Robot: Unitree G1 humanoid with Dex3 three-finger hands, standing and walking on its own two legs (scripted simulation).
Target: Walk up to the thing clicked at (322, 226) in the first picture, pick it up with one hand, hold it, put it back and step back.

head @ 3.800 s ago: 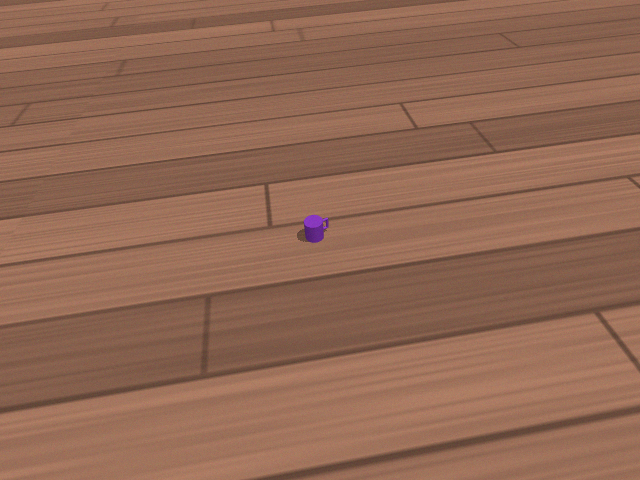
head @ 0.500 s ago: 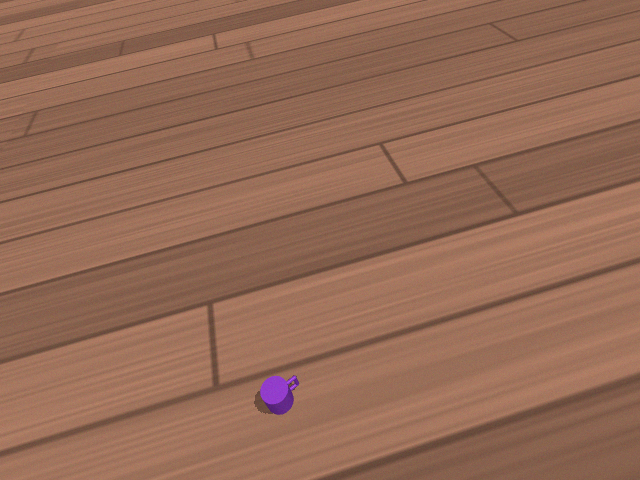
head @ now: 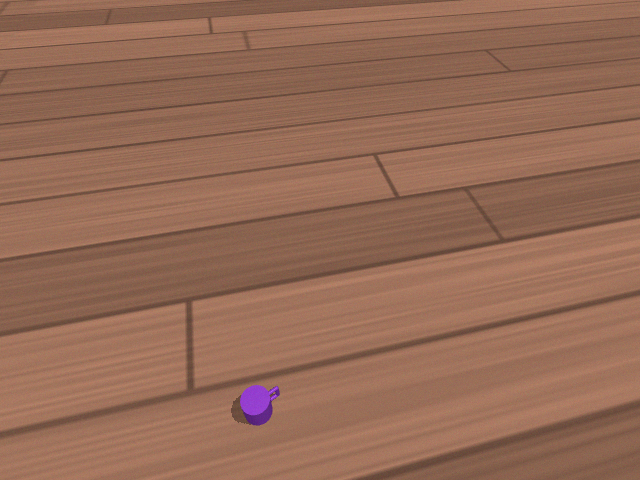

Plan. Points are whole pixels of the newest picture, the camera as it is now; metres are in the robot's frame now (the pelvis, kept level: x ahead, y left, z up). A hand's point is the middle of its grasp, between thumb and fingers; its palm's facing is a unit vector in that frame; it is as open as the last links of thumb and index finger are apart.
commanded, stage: walk up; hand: left
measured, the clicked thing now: (261, 401) +0.48 +0.22 -0.71
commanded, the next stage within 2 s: none
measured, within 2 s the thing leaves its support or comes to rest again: neither
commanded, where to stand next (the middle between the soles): +0.07 -0.01 m, yaw +0 degrees
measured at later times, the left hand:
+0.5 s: hand out of the picture +0.06 +0.25 -0.13, palm faces +0.02 -0.94 -0.35, open 7.4 cm
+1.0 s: hand out of the picture +0.11 +0.24 -0.13, palm faces -0.01 -0.95 -0.32, open 7.4 cm
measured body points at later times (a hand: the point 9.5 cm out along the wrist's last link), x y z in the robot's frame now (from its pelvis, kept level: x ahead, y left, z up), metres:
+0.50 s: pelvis +0.01 -0.01 +0.02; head +0.01 -0.01 +0.47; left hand +0.06 +0.30 -0.11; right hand +0.12 -0.31 -0.11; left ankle +0.06 +0.12 -0.72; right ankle +0.02 -0.14 -0.72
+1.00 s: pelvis +0.02 -0.01 +0.03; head +0.03 +0.00 +0.48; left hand +0.11 +0.29 -0.11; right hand +0.10 -0.31 -0.10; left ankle +0.06 +0.12 -0.72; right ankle +0.02 -0.14 -0.72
